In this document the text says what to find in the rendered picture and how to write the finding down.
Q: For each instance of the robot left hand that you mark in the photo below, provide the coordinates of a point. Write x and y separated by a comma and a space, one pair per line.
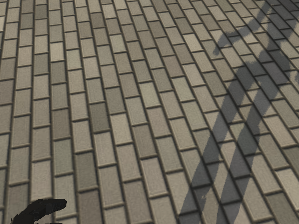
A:
38, 209

